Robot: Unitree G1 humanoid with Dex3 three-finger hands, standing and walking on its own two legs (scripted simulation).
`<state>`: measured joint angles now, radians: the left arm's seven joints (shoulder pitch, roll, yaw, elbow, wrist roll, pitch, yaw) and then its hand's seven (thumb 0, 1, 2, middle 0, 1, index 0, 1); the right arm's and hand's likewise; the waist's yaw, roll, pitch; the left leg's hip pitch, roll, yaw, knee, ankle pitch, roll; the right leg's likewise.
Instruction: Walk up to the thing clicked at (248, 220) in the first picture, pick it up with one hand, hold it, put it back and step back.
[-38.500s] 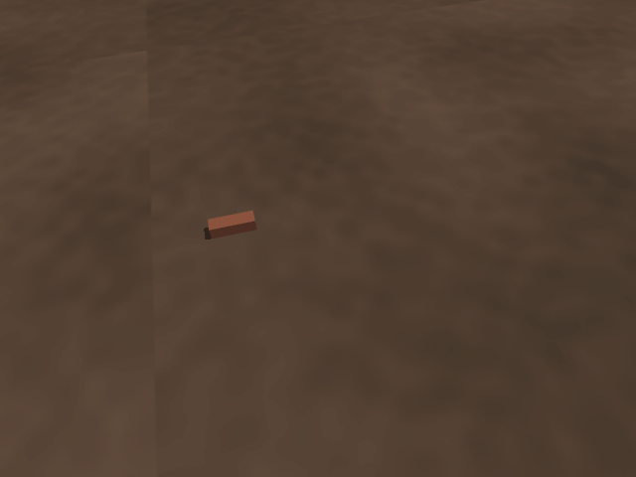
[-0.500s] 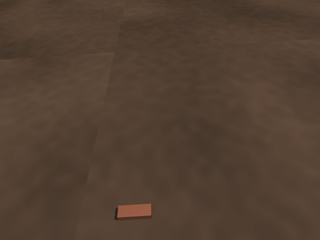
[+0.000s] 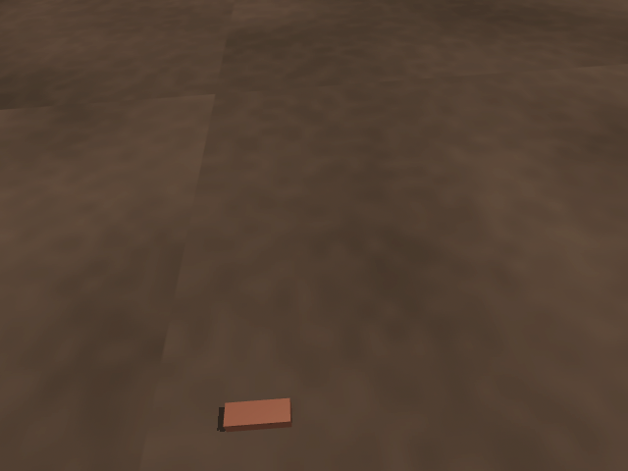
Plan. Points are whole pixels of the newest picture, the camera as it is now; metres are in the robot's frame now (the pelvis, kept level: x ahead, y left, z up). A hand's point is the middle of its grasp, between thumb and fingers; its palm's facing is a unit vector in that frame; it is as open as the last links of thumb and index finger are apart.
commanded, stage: stand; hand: left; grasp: from above
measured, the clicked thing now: (258, 414) +0.43 +0.22 -0.75
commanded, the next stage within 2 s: step back in 1.08 s
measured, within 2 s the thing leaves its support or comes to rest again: neither
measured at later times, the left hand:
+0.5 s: hand out of the picture +0.10 +0.24 -0.16, palm faces +0.01 -0.94 -0.33, open 7.4 cm
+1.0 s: hand out of the picture +0.08 +0.24 -0.16, palm faces -0.02 -0.94 -0.33, open 7.4 cm
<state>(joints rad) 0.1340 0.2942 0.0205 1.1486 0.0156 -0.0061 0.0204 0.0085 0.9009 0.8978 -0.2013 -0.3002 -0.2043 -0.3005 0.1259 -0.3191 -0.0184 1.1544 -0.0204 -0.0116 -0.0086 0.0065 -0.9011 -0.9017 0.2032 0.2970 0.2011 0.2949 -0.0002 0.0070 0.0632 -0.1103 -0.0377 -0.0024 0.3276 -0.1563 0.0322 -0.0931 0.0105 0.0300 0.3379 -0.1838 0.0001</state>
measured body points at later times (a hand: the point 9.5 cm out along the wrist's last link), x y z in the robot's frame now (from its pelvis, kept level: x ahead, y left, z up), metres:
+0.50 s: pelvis +0.01 +0.00 +0.00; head +0.01 +0.00 +0.45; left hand +0.10 +0.29 -0.13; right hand +0.09 -0.30 -0.13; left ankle +0.02 +0.10 -0.75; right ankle +0.00 -0.12 -0.75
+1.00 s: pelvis +0.01 -0.01 +0.00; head +0.02 -0.01 +0.45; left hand +0.08 +0.29 -0.13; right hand +0.07 -0.30 -0.14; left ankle +0.02 +0.10 -0.75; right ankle +0.00 -0.12 -0.75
